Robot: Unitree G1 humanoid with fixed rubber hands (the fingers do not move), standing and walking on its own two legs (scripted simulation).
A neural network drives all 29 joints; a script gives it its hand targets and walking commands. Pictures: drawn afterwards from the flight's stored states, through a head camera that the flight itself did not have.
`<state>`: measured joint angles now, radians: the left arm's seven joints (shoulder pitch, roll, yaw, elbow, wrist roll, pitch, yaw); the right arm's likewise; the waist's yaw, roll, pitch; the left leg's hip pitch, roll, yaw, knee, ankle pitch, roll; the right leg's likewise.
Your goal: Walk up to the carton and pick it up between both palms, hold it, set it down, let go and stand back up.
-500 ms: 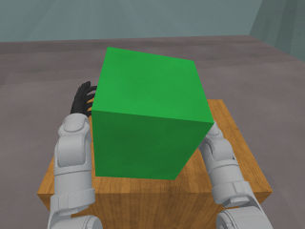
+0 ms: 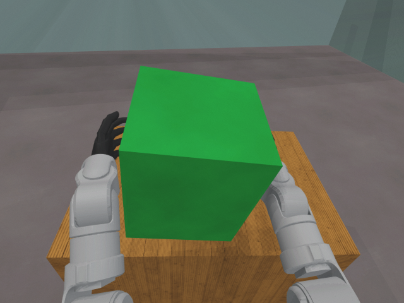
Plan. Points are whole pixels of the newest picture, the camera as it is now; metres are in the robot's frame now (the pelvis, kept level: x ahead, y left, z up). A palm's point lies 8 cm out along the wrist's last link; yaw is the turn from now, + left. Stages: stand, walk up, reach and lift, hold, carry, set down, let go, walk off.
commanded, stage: hold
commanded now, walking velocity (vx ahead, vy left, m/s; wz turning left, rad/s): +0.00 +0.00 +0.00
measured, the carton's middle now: (189, 161) +0.34 +0.01 +0.16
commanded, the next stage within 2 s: none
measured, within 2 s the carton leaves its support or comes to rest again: neither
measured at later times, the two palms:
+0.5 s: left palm (105, 154) +0.34 +0.16 +0.18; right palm (265, 160) +0.34 -0.15 +0.15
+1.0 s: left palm (106, 153) +0.35 +0.15 +0.18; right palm (267, 156) +0.35 -0.15 +0.16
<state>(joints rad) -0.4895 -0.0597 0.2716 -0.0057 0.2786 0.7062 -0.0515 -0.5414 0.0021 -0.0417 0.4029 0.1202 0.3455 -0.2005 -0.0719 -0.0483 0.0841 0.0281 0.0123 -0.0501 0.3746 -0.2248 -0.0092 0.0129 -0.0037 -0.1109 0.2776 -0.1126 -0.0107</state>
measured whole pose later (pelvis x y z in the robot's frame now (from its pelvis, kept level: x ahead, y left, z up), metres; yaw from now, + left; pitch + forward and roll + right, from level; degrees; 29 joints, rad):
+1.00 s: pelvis +0.00 +0.00 +0.00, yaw +0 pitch -10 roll -1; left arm -0.51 -0.06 0.28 0.02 0.27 0.70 -0.05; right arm -0.56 0.00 -0.05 0.41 0.12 0.34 -0.20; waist -0.07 -0.05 0.07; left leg 0.01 0.01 -0.05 0.37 -0.22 -0.01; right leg 0.00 0.00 -0.11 0.28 -0.11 -0.01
